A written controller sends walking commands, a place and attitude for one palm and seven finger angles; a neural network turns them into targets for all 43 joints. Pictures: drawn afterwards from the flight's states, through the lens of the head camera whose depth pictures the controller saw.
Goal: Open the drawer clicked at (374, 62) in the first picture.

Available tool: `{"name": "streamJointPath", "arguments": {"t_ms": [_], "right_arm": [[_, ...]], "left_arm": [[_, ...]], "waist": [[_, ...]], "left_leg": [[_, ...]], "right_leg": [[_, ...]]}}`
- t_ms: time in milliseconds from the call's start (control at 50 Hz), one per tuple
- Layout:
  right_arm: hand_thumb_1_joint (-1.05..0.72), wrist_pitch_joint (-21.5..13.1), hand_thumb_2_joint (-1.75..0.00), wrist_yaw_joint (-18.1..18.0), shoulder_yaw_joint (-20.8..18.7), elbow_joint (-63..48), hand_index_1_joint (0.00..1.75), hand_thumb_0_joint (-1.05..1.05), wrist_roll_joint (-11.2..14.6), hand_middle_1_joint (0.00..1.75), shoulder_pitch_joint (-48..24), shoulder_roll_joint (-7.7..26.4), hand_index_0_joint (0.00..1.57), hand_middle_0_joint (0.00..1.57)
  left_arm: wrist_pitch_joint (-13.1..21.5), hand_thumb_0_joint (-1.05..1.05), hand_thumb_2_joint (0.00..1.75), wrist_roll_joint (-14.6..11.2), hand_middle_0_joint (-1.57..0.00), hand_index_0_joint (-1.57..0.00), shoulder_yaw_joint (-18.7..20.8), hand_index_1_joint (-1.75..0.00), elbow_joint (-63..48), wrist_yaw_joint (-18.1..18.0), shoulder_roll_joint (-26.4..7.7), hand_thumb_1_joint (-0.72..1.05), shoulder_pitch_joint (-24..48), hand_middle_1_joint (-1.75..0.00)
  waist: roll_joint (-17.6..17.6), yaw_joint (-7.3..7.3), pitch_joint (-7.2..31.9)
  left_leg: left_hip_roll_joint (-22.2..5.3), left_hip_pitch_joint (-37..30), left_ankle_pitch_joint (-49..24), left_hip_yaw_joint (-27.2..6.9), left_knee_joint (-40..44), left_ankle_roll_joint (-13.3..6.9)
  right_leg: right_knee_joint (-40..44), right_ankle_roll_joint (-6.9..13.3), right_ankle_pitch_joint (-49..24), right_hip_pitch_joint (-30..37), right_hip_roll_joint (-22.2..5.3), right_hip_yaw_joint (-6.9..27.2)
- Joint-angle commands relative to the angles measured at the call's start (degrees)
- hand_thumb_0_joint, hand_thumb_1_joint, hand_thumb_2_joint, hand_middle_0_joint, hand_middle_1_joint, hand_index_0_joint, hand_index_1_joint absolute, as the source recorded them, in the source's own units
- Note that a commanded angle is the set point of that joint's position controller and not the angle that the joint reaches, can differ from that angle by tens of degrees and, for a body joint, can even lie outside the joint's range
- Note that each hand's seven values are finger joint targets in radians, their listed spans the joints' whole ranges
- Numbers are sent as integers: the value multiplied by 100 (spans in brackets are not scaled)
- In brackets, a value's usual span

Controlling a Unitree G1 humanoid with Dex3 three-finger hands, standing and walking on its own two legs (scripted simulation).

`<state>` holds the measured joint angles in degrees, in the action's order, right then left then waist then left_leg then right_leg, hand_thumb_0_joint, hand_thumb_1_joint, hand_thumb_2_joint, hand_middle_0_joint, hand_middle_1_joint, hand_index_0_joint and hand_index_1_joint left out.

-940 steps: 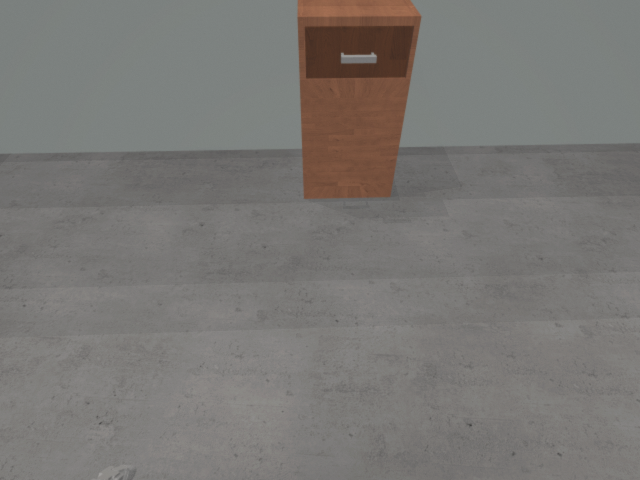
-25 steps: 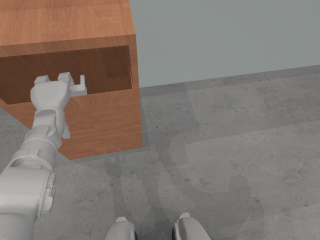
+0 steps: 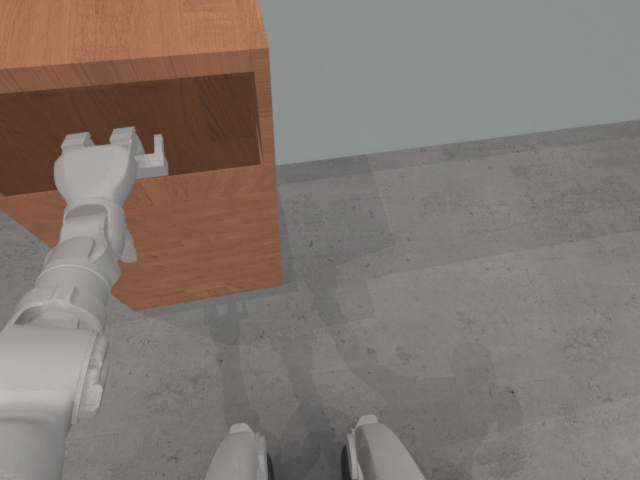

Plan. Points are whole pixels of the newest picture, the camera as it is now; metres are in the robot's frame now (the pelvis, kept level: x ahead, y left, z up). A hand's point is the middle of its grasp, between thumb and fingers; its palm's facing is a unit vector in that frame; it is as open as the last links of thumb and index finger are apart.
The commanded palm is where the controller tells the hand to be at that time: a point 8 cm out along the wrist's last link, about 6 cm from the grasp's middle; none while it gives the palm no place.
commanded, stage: lower the fingers behind the handle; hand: left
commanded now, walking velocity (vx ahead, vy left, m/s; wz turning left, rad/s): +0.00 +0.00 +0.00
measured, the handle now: (115, 158) +0.54 +0.24 +0.01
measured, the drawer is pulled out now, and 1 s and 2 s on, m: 0.00 0.00 0.08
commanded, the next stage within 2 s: close the thumb around the handle in 0.08 s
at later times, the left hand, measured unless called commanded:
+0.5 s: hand (116, 197) +0.49 +0.24 -0.02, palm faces -0.07 -0.03 -1.00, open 10.9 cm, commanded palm +0.48 +0.23 +0.04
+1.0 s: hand (115, 197) +0.49 +0.24 -0.02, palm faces -0.06 -0.03 -1.00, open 5.4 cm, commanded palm +0.47 +0.23 +0.04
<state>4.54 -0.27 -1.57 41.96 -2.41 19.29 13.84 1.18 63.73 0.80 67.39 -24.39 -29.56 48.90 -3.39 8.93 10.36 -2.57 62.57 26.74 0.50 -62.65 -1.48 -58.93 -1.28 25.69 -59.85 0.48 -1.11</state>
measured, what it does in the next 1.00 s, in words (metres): stands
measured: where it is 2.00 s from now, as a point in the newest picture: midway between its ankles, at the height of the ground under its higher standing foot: outside the picture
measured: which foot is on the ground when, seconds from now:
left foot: down 0.00-1.00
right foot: down 0.00-1.00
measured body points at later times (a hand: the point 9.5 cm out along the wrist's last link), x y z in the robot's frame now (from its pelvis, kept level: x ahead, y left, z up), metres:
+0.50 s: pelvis +0.00 +0.00 +0.00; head +0.14 +0.01 +0.43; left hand +0.49 +0.24 +0.04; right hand +0.00 -0.28 -0.12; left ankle +0.01 +0.10 -0.66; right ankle +0.01 -0.14 -0.66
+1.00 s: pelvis +0.01 +0.00 +0.00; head +0.14 +0.01 +0.43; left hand +0.49 +0.24 +0.04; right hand +0.01 -0.27 -0.12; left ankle +0.01 +0.10 -0.66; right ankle +0.01 -0.14 -0.66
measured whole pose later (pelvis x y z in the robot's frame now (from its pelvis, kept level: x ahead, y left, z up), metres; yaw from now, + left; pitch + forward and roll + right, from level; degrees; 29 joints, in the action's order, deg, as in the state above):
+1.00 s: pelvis +0.01 +0.00 +0.00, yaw +0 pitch +27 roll -3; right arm 4.7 0.0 -2.6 42.1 -2.5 19.4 14.2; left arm 2.3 63.6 0.8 64.3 -25.1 -29.3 46.4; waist -3.5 8.1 10.4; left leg -2.6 61.9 27.4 0.7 -62.5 -1.6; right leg -58.6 -1.5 26.1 -59.2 0.6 -0.7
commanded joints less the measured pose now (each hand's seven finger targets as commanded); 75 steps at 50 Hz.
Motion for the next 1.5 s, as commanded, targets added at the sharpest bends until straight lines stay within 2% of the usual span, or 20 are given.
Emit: {"name": "streamJointPath", "arguments": {"t_ms": [0,20,160,280,360,420,460,520,580,640,660,880,960,1000,1060,1180,1220,1340,1420,1480], "right_arm": [[-90,-52,-90,-121,-389,-227,30,0,19,30,976,1083,20,20],[-90,-64,-90,-107,-394,-240,30,0,14,30,962,1059,20,20],[-90,-89,-90,-117,-388,-244,30,0,28,30,983,1075,20,20],[-90,-76,-90,-87,-419,-198,30,0,7,30,1054,1089,20,20],[-90,-64,-90,-75,-428,-220,30,0,13,30,1048,1080,20,20],[-90,-61,-90,-77,-420,-212,30,0,28,30,1030,1071,20,20],[-90,-59,-90,-88,-383,-237,30,0,35,30,991,1085,20,20],[-90,-72,-90,-95,-392,-245,30,0,31,30,996,1060,20,20],[-90,-82,-90,-104,-398,-226,30,0,14,30,992,1059,20,20],[-90,-69,-90,-102,-395,-235,30,0,15,30,995,1075,20,20],[-90,-72,-90,-104,-407,-256,30,0,24,30,985,1061,20,20],[-90,-26,-90,-29,-471,-188,30,0,-9,30,1003,1085,20,20],[-90,-28,-90,-12,-492,-180,30,0,3,30,1009,1045,20,20],[-90,-14,-90,-1,-493,-215,30,0,-2,30,982,1055,20,20],[-90,-2,-90,19,-516,-261,30,0,7,30,897,989,20,20],[-90,53,-90,66,-548,-365,30,0,10,30,781,948,20,20],[-90,61,-90,86,-567,-403,30,0,23,30,748,915,20,20],[-90,119,-90,127,-598,-454,30,0,30,30,621,898,20,20],[-90,145,-90,146,-622,-482,30,0,37,30,530,865,20,20],[-90,161,-90,153,-610,-565,30,0,35,30,406,842,20,20]], "left_arm": [[78,0,30,34,-30,-30,255,-120,-924,-43,-1519,-50,2202,-120],[91,0,30,16,-30,-30,140,-120,-862,-38,-1321,-50,2107,-120],[193,0,30,0,-30,-30,279,-120,-816,-99,-1503,-50,2078,-120],[63,0,44,12,-32,-32,227,-124,-910,-188,-1433,-16,2391,-124],[12,0,54,-16,-34,-34,232,-126,-1039,-182,-1411,6,2260,-126],[-13,0,61,-39,-35,-35,154,-128,-936,-143,-1297,23,2217,-128],[-10,0,66,-46,-36,-36,277,-129,-890,-105,-1491,34,2061,-129],[70,0,73,-25,-37,-37,193,-131,-992,-64,-1377,51,2063,-131],[131,0,80,-29,-38,-38,235,-133,-965,-57,-1373,68,2036,-133],[197,0,88,-55,-40,-40,390,-134,-1017,-63,-1552,84,1831,-134],[198,0,90,-59,-40,-40,290,-135,-947,-60,-1408,90,1761,-135],[130,0,90,-68,-40,-40,422,-135,-1233,-245,-1414,90,1806,-135],[60,0,90,-82,-40,-40,153,-135,-1223,-251,-1013,90,1792,-135],[83,0,90,-98,-40,-40,351,-135,-1294,-237,-1181,90,1456,-135],[75,0,90,-155,-40,-40,76,-135,-1384,-200,-702,90,1080,-135],[109,0,90,-223,-40,-40,201,-135,-1777,-179,-569,90,89,-135],[109,0,90,-228,-40,-40,40,-135,-1988,-201,-314,90,-191,-135],[26,0,90,-201,-40,-40,80,-135,-2431,-300,-230,90,-816,-135],[-66,0,90,-181,-40,-40,-92,-135,-2631,-366,54,90,-988,-135],[-155,0,90,-155,-40,-40,-128,-135,-2893,-403,124,90,-1246,-135]], "waist": [[-268,121,2398],[-376,125,2333],[-188,133,2290],[-382,180,2611],[-494,102,2801],[-319,160,2538],[-272,88,2471],[-465,62,2485],[-309,97,2435],[-260,5,2533],[-198,43,2430],[-405,-56,2735],[-382,23,2582],[-439,-153,2803],[-342,-145,2703],[-311,-416,2740],[-273,-433,2663],[-92,-518,2467],[-25,-476,2279],[-152,-556,2404]], "left_leg": [[203,-2131,-1895,-160,644,-121],[209,-2166,-1877,-141,639,-114],[225,-1884,-1781,-136,547,-133],[202,-2229,-2065,-210,521,-101],[207,-2382,-2208,-167,540,-93],[196,-2284,-1995,-169,596,-108],[215,-2140,-1898,-132,631,-122],[212,-2252,-1983,-135,640,-105],[196,-2209,-2021,-144,615,-116],[202,-2135,-2039,-124,608,-115],[214,-2090,-2011,-105,596,-124],[163,-2548,-2562,-172,604,-53],[137,-2673,-2618,-188,664,-41],[147,-2790,-2788,-169,682,-30],[138,-2861,-2850,-114,731,-36],[100,-3167,-3561,-86,835,-11],[79,-3256,-3738,-78,870,-8],[69,-3318,-4120,-32,974,-18],[63,-3392,-4160,-41,1037,-17],[64,-3590,-4403,-74,1073,0]], "right_leg": [[692,283,-1400,890,296,-195],[706,293,-1355,808,302,-210],[640,276,-1333,814,291,-194],[589,287,-1419,711,301,-238],[635,282,-1589,894,310,-220],[711,269,-1435,865,312,-230],[733,275,-1435,1004,315,-202],[716,292,-1449,922,315,-220],[701,284,-1481,915,312,-210],[666,282,-1575,1062,313,-196],[698,277,-1571,1030,314,-190],[604,299,-1823,1015,323,-239],[681,288,-1796,956,330,-283],[648,305,-1925,1115,326,-269],[746,298,-2035,1225,338,-276],[779,315,-2468,1577,336,-279],[818,305,-2561,1621,339,-293],[909,301,-3004,1946,316,-253],[971,298,-3027,1965,301,-269],[966,325,-3099,2028,298,-259]]}}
